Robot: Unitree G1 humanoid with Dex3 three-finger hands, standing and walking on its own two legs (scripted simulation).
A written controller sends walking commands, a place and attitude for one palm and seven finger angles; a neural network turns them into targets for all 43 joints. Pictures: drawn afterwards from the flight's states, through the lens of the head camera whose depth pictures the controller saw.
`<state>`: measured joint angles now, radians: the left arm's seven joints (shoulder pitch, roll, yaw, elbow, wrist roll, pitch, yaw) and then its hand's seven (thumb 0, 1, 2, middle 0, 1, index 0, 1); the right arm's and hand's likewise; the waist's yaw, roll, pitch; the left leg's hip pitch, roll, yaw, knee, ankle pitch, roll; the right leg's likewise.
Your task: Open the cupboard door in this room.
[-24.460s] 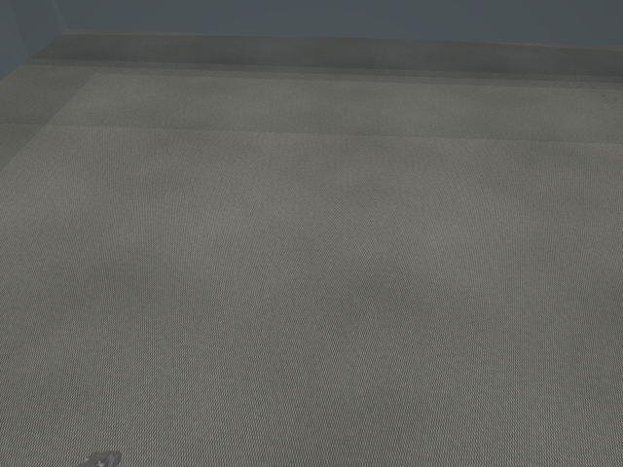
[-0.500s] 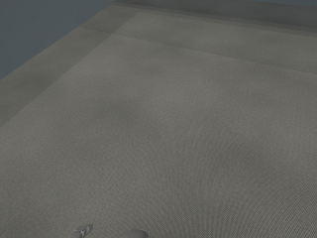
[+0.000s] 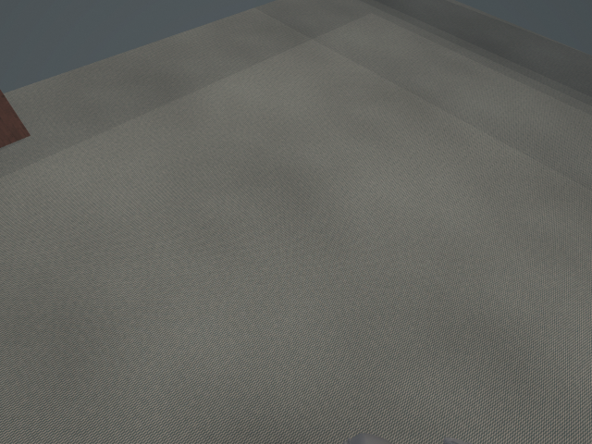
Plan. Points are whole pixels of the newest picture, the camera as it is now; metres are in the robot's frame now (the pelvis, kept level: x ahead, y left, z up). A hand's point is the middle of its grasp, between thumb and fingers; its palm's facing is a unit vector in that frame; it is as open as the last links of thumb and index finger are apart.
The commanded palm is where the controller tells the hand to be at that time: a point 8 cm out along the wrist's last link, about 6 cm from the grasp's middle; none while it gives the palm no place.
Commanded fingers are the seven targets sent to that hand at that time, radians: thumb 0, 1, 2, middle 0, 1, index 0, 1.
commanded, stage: turn or walk to find it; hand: left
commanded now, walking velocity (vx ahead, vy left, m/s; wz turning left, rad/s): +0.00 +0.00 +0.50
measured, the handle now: out of the picture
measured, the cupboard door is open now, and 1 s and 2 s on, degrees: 0 0 0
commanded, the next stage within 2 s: none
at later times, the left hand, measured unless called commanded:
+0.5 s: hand out of the picture +0.04 +0.17 -0.14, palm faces +0.27 -0.92 -0.29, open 7.4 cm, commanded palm none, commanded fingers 0.00 0.90 0.90 -0.20 -0.30 -0.20 -0.30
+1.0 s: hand out of the picture -0.08 +0.21 -0.16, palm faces +0.54 -0.80 -0.25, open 7.4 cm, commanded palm none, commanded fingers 0.00 0.90 0.90 -0.20 -0.30 -0.20 -0.30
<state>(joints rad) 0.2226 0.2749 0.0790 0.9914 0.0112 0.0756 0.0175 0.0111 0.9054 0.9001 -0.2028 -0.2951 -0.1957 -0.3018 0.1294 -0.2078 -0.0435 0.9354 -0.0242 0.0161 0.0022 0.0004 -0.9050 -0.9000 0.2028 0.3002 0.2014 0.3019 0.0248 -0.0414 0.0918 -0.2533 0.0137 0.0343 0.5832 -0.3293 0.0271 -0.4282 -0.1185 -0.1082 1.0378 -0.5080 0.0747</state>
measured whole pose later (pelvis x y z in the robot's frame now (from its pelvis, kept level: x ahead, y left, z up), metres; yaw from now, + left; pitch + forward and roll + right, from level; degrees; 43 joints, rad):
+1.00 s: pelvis -0.03 -0.01 +0.01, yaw +30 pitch +0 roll -1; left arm 0.19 0.27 0.07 0.96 0.01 0.06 0.00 0.01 0.91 0.90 -0.20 -0.29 -0.19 -0.30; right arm 0.16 -0.20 -0.04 0.94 -0.03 0.02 0.01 0.00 -0.90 -0.90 0.21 0.30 0.20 0.30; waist 0.02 -0.02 0.07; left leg -0.23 -0.01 -0.03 0.49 -0.25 0.02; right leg -0.44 -0.09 -0.05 1.01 -0.42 0.08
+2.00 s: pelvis +0.17 +0.22 +0.01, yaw +54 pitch -1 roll +1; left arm 0.16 0.19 0.06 0.98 0.03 -0.01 -0.02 0.01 0.91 0.90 -0.20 -0.29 -0.19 -0.30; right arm 0.28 -0.19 -0.05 1.04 -0.02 -0.08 -0.01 -0.02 -0.94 -0.90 0.20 0.30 0.20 0.30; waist 0.01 -0.04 0.03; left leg -0.07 -0.05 0.10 0.35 -0.27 0.07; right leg -0.62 -0.18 -0.07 1.02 -0.17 0.07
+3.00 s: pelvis +0.39 +0.52 +0.00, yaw +57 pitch -2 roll +1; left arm 0.21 0.18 0.03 1.08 0.02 -0.01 0.03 0.02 0.94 0.90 -0.20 -0.29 -0.19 -0.30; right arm 0.16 -0.16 -0.04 1.07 -0.02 -0.04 -0.03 -0.04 -0.95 -0.90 0.21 0.30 0.20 0.30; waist 0.01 -0.02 0.03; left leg -0.21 0.02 0.17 0.51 -0.26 0.04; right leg -0.30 -0.10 -0.09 0.62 -0.28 0.05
